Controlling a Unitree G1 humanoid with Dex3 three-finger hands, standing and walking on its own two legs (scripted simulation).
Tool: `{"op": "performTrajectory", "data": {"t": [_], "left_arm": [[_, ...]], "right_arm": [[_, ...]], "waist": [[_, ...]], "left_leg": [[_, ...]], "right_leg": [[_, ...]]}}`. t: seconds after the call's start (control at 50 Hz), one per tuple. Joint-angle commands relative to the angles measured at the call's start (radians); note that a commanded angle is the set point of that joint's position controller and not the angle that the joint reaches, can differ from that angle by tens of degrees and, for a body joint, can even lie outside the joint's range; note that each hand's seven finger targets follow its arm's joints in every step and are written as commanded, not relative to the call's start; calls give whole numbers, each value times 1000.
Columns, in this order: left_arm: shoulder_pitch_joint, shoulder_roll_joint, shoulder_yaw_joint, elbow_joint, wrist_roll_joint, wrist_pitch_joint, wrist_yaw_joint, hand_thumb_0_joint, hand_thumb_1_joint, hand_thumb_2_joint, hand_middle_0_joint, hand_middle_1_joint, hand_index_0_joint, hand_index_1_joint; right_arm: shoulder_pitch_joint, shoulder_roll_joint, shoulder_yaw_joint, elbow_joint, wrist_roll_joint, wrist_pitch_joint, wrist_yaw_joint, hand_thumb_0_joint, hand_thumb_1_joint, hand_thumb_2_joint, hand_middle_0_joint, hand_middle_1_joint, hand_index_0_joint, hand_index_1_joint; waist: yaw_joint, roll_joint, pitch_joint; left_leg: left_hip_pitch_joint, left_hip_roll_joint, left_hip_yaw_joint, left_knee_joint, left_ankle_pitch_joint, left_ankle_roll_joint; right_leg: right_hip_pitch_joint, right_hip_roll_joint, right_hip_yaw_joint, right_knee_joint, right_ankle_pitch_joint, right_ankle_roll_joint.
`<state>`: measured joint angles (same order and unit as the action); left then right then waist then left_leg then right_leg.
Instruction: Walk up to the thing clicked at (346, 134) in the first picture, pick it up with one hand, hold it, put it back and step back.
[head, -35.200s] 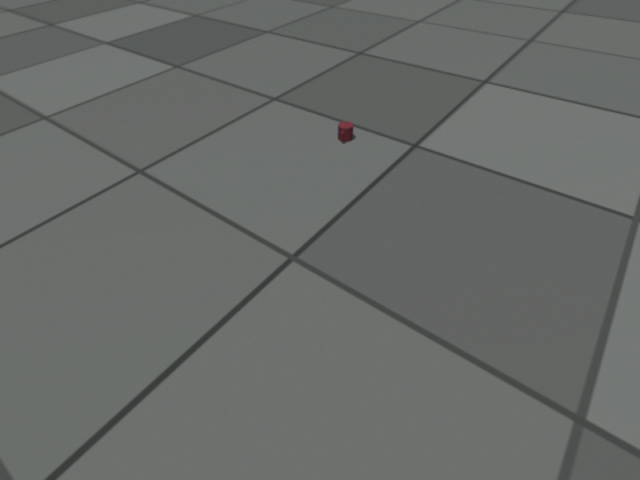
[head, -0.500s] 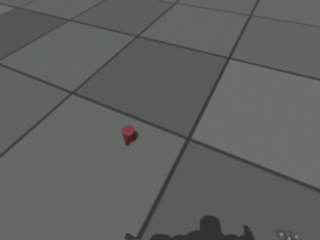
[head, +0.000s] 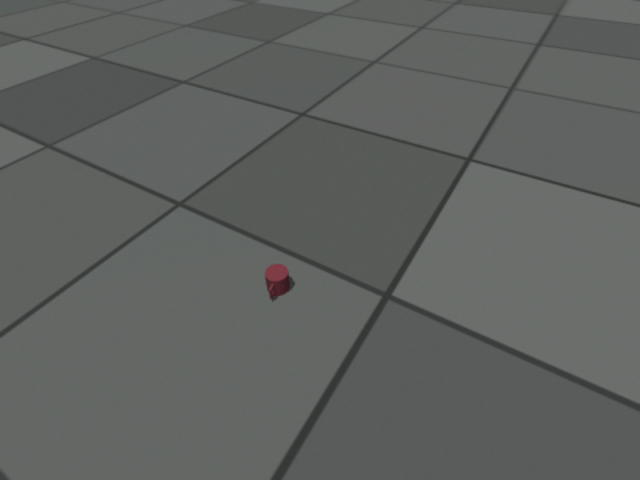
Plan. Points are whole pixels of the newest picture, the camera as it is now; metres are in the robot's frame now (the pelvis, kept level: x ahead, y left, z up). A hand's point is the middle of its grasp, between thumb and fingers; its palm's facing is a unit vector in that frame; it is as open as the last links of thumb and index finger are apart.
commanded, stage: step back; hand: left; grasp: from above
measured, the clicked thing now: (276, 283) +1.05 +0.20 -0.72
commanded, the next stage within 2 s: stand in 0.74 s
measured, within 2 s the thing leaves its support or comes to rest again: neither
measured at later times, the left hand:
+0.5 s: hand out of the picture +0.10 +0.28 -0.16, palm faces +0.01 -0.93 -0.38, open 7.4 cm
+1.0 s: hand out of the picture +0.16 +0.26 -0.14, palm faces -0.06 -0.94 -0.34, open 7.4 cm
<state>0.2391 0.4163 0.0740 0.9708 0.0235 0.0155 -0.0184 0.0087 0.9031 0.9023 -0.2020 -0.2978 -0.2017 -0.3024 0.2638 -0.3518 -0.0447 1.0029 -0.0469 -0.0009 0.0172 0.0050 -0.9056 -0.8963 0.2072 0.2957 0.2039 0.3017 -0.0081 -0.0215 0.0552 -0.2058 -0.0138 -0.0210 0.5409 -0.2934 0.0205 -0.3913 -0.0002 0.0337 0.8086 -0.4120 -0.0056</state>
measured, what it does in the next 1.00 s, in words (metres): steps on the spot: left foot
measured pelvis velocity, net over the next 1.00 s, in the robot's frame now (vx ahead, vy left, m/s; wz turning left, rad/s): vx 0.06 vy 0.02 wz -0.04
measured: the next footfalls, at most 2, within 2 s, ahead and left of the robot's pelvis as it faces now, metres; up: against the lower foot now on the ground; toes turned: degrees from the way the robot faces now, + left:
left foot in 0.42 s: +0.13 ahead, +0.14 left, +0.00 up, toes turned +1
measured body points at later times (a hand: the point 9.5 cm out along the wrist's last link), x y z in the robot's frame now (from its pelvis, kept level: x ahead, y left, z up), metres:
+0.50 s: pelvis +0.04 +0.01 -0.01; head +0.06 +0.01 +0.44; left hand +0.09 +0.33 -0.13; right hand +0.12 -0.30 -0.13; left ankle +0.09 +0.14 -0.73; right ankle +0.03 -0.12 -0.73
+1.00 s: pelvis +0.06 +0.02 +0.01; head +0.07 +0.02 +0.46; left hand +0.17 +0.31 -0.12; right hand +0.15 -0.29 -0.11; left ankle +0.09 +0.14 -0.73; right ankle +0.03 -0.12 -0.73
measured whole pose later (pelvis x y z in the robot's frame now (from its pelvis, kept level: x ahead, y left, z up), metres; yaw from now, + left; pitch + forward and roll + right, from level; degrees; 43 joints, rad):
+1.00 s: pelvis +0.06 +0.02 +0.01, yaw -2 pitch -2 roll +0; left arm 0.07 0.35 0.00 1.12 0.01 -0.03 0.00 0.01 0.90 0.90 -0.20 -0.30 -0.20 -0.30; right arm 0.04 -0.35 -0.01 1.12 0.00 -0.02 0.01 0.00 -0.91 -0.90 0.21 0.30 0.20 0.30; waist -0.01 0.00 0.06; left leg -0.17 0.03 0.04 0.38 -0.16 -0.01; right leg -0.08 -0.02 0.01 0.36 -0.24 0.03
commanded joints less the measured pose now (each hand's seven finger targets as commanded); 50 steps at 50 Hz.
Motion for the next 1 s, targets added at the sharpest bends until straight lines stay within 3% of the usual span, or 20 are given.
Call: {"op": "performTrajectory", "data": {"t": [0.0, 0.06, 0.08, 0.1, 0.12, 0.14, 0.2, 0.24, 0.34, 0.38, 0.4, 0.42, 0.44, 0.54, 0.62, 0.7, 0.72, 0.76, 0.84, 0.98], "left_arm": [[-44, 164, 45, -68, -1, -39, -7, 0, 900, 900, -200, -300, -200, -300], [31, 142, 48, -21, 11, -62, 10, 0, 900, 900, -200, -300, -200, -300], [56, 161, 56, -15, 20, -72, 20, 0, 900, 900, -200, -300, -200, -300], [97, 244, 75, -13, 29, -78, 28, 0, 900, 900, -200, -300, -200, -300], [72, 309, 85, -29, 25, -80, 27, 0, 900, 900, -200, -300, -200, -300], [16, 296, 85, -56, 17, -86, 28, 0, 900, 900, -200, -300, -200, -300], [-22, 228, 69, -62, 6, -98, 32, 0, 900, 900, -200, -300, -200, -300], [-36, 224, 61, -67, 11, -98, 28, 0, 900, 900, -200, -300, -200, -300], [-73, 211, 38, -77, -2, -75, 27, 0, 900, 900, -200, -300, -200, -300], [-60, 171, 17, -76, -10, -63, 27, 0, 900, 900, -200, -300, -200, -300], [-49, 139, 5, -82, -18, -60, 27, 0, 900, 900, -200, -300, -200, -300], [-27, 117, -5, -69, -32, -49, 27, 0, 900, 900, -200, -300, -200, -300], [-27, 147, 7, -37, -31, -39, 33, 0, 900, 900, -200, -300, -200, -300], [-41, 171, 5, 14, -17, -58, 29, 0, 900, 900, -200, -300, -200, -300], [-87, 173, 0, 30, -21, -63, 33, 0, 900, 900, -200, -300, -200, -300], [-124, 167, -4, 48, -18, -61, 35, 0, 900, 900, -200, -300, -200, -300], [-146, 143, -23, 63, -22, -59, 29, 0, 900, 900, -200, -300, -200, -300], [-149, 140, -26, 71, -21, -56, 27, 0, 900, 900, -200, -300, -200, -300], [-168, 146, -29, 90, -20, -62, 28, 0, 900, 900, -200, -300, -200, -300], [-192, 147, -27, 108, -16, -57, 26, 0, 900, 900, -200, -300, -200, -300]], "right_arm": [[-118, -296, -78, -108, -11, -27, -8, 0, -900, -900, 200, 300, 200, 300], [-123, -250, -70, -110, 2, -2, -4, 0, -900, -900, 200, 300, 200, 300], [-89, -197, -53, -114, 10, 0, -6, 0, -900, -900, 200, 300, 200, 300], [-132, -155, -39, -146, 19, -4, -5, 0, -900, -900, 200, 300, 200, 300], [-157, -205, -53, -144, 11, -2, -16, 0, -900, -900, 200, 300, 200, 300], [-114, -237, -62, -127, 15, -7, -16, 0, -900, -900, 200, 300, 200, 300], [-45, -225, -62, -85, 20, -17, -9, 0, -900, -900, 200, 300, 200, 300], [-34, -212, -60, -77, 15, -15, -3, 0, -900, -900, 200, 300, 200, 300], [-69, -171, -49, -71, 15, -23, -7, 0, -900, -900, 200, 300, 200, 300], [-54, -177, -53, -54, 13, -32, -20, 0, -900, -900, 200, 300, 200, 300], [-46, -212, -58, -54, 9, -39, -28, 0, -900, -900, 200, 300, 200, 300], [-120, -262, -58, -73, 14, -41, -30, 0, -900, -900, 200, 300, 200, 300], [-158, -290, -60, -79, 22, -37, -27, 0, -900, -900, 200, 300, 200, 300], [-228, -218, -28, -51, 29, -30, -25, 0, -900, -900, 200, 300, 200, 300], [-244, -204, -23, -20, 34, -33, -26, 0, -900, -900, 200, 300, 200, 300], [-272, -191, -21, 4, 34, -30, -25, 0, -900, -900, 200, 300, 200, 300], [-230, -199, -13, 18, 45, -33, -20, 0, -900, -900, 200, 300, 200, 300], [-271, -200, -16, 27, 42, -36, -19, 0, -900, -900, 200, 300, 200, 300], [-273, -192, -11, 45, 44, -39, -17, 0, -900, -900, 200, 300, 200, 300], [-290, -196, -7, 63, 39, -37, -15, 0, -900, -900, 200, 300, 200, 300]], "waist": [[-3, 236, 26], [45, 146, 25], [55, 58, 1], [86, -136, 3], [90, -113, 79], [59, -43, 99], [27, -44, 54], [27, -80, 28], [16, -119, -33], [1, -69, -71], [5, 12, -114], [33, 115, -114], [38, 135, -98], [40, 124, -92], [26, 62, -116], [23, 37, -112], [-5, 39, -118], [12, 33, -113], [8, 8, -131], [13, 21, -97]], "left_leg": [[-109, 221, -238, -301, -420, 137], [-180, 165, -136, -120, -341, 102], [-264, 129, -97, 15, -279, 67], [-466, -2, -12, 249, -290, 8], [-420, 7, -83, 392, -290, 0], [-411, 34, -141, 421, -235, 2], [-335, 51, -130, 393, -115, -8], [-241, 54, -78, 327, -109, -26], [-24, 31, 63, 10, 16, -26], [84, 37, 37, -102, 157, -3], [118, 144, -85, -116, 256, 30], [50, 263, -258, -170, 145, 105], [-82, 317, -278, -195, 44, 165], [-69, 179, -96, -123, 136, 37], [42, 158, -41, -82, 323, 27], [64, 159, -26, -111, 306, 23], [88, 159, -55, -151, 311, 21], [116, 162, -55, -164, 314, 17], [160, 158, -44, -174, 391, 7], [124, 153, -43, -234, 268, -4]], "right_leg": [[71, 11, -64, -113, -64, 6], [281, 47, -96, -394, 75, -22], [405, 8, 10, -445, 59, -38], [431, -208, 412, -557, -208, -130], [223, -385, 602, -644, -414, -216], [208, -394, 587, -627, -361, -250], [197, -279, 336, -583, -136, -175], [135, -258, 239, -547, 7, -171], [101, -210, 96, -377, 351, -138], [91, -164, 57, -254, 476, -85], [77, -122, 39, -194, 440, -51], [59, -26, -3, -147, 181, -13], [174, -19, -32, -126, -26, -14], [249, -74, 48, -322, 267, -37], [231, -104, 71, -360, 435, -32], [228, -107, 76, -390, 434, -26], [241, -112, 66, -419, 402, -18], [233, -110, 59, -452, 375, -11], [271, -126, 55, -479, 465, -5], [278, -129, 50, -530, 339, -2]]}}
